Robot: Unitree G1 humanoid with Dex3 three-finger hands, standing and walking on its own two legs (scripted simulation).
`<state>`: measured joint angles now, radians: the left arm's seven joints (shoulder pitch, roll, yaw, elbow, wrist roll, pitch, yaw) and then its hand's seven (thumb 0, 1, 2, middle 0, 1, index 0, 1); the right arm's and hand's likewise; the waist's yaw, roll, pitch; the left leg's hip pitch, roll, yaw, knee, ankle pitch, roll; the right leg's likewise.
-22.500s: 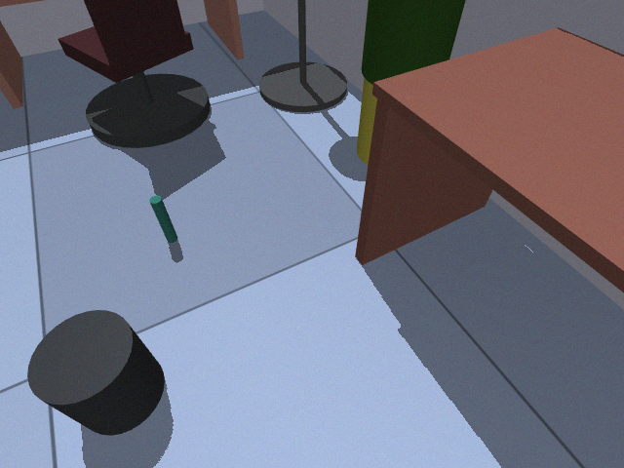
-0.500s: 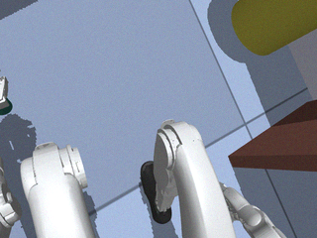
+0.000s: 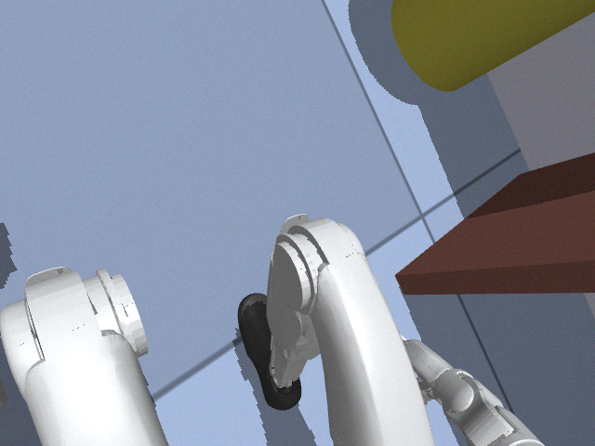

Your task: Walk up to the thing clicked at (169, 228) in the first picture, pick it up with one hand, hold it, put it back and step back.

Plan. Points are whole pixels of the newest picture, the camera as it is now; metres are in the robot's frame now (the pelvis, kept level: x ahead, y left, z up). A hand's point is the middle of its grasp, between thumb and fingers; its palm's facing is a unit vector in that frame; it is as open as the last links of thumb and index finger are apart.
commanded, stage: lower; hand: left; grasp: from the side
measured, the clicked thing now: out of the picture +0.45 +0.31 -0.15
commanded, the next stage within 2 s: loosen in 0.60 s
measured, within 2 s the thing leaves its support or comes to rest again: rests again in 0.44 s
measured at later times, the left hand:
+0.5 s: hand out of the picture +0.45 +0.29 -0.17, palm faces +0.33 -0.94 -0.01, open 5.5 cm
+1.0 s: hand out of the picture +0.45 +0.28 -0.17, palm faces +0.34 -0.94 +0.01, open 6.9 cm
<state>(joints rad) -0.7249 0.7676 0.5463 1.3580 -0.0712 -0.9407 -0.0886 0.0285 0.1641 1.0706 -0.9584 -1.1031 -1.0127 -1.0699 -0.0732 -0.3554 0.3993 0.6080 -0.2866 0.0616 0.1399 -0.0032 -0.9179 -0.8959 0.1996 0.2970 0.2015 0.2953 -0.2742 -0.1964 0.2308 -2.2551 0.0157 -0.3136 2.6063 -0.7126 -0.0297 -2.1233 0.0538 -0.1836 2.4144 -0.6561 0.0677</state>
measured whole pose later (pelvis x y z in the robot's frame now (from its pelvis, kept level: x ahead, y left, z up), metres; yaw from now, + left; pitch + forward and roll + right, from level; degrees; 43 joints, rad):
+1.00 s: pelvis -0.01 +0.01 +0.00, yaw -2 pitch +15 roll -17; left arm -0.73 0.84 0.50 1.42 -0.08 -1.03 -0.03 0.02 0.12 0.73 -0.91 -0.87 -0.94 -0.85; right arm -0.15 -0.36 0.49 0.56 -0.33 0.06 0.13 0.00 -0.91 -0.89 0.20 0.30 0.20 0.30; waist -0.28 -0.26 0.29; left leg -2.23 0.02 -0.37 2.64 -0.72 -0.02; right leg -2.08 0.08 -0.23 2.40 -0.64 0.08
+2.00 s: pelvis +0.00 +0.00 +0.06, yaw +4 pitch +28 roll -11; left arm -0.57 0.75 0.49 0.96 0.09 -0.38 -0.10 -0.01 -0.55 0.07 -0.08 -0.06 -0.08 -0.07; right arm 0.05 -0.28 0.15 0.57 -0.06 0.17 0.06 0.00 -0.94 -0.91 0.20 0.30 0.20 0.30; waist -0.13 -0.05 -0.05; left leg -2.21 0.04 -0.18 2.37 -0.68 0.01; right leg -2.10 0.02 -0.10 2.25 -0.66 0.04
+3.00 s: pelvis +0.09 +0.01 +0.42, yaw +13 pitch +12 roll -3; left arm 0.44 0.22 -0.01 0.00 -0.02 0.29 0.19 -0.01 -0.55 0.05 -0.06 -0.05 -0.06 -0.05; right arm 0.30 -0.20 0.03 0.47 0.05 -0.03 -0.18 0.01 -0.90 -0.90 0.20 0.30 0.20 0.30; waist -0.04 0.04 -0.17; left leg -0.74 0.05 -0.03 1.05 -0.51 -0.01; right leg -0.69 -0.01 -0.04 0.98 -0.49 0.03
